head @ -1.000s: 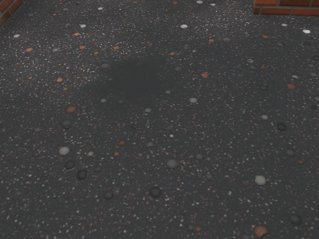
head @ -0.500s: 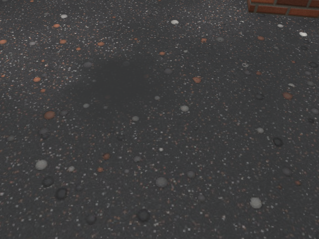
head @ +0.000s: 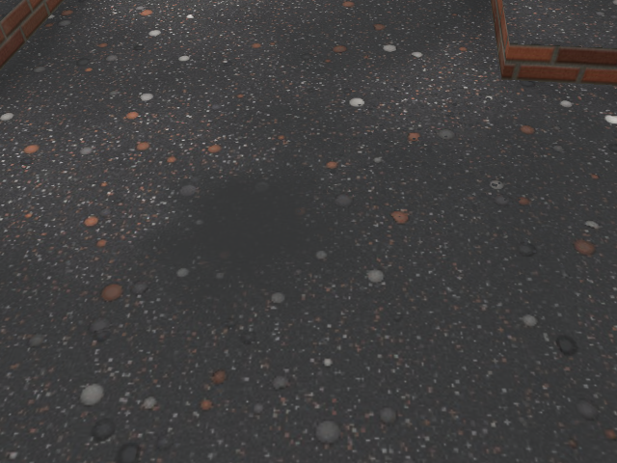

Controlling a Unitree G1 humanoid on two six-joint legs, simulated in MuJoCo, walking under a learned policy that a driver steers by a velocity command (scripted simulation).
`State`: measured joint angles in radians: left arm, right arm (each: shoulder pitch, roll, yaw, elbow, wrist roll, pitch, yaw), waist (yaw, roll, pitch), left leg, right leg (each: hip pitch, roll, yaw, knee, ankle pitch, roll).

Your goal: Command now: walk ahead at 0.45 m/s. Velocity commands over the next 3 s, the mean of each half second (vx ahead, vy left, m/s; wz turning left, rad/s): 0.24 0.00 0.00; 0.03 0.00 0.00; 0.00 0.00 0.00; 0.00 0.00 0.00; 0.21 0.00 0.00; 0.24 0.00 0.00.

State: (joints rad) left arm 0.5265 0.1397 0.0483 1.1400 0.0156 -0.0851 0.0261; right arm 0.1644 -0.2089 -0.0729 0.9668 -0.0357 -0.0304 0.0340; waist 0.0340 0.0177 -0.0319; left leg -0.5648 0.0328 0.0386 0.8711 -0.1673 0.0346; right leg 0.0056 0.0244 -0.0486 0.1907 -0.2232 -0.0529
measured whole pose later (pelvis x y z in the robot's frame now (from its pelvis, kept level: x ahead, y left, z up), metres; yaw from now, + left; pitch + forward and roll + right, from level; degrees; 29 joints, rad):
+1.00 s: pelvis +0.22 +0.05 -0.01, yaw +1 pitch -2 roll +0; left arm 0.29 0.12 -0.01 1.15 0.01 -0.02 0.04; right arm 0.32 -0.13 0.00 1.11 -0.01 -0.02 -0.04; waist -0.01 0.00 0.03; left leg -0.15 -0.03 0.10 0.37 -0.20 0.06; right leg -0.13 0.00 -0.03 0.38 -0.22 -0.01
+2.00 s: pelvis +0.24 +0.07 -0.01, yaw +1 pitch -1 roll +0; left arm 0.33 0.11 -0.02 1.19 0.00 -0.01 0.05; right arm 0.36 -0.10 0.01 1.15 -0.01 -0.03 -0.05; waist -0.01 -0.02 0.02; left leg -0.12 -0.06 0.10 0.35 -0.22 0.09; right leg -0.11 -0.03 -0.02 0.38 -0.25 0.02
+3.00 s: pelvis +0.50 -0.02 -0.01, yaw +1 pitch -1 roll -1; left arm 0.42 0.11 0.00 1.11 0.02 -0.07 0.02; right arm 0.18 -0.13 -0.02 1.04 -0.02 -0.03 -0.01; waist 0.02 0.01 0.06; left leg -0.37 0.01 0.10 0.62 -0.28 0.08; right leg -0.04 0.05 -0.13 0.39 -0.34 -0.07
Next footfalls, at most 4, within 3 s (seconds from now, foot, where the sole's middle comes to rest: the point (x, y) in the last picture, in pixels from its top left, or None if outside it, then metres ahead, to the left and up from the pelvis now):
0.22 left None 0.26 0.13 -0.79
0.60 right None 0.25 -0.07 -0.79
2.56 right None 0.47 -0.09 -0.79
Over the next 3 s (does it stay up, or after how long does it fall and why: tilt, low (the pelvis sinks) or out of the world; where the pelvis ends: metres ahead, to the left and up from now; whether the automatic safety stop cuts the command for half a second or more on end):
stays up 0.50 -0.02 -0.01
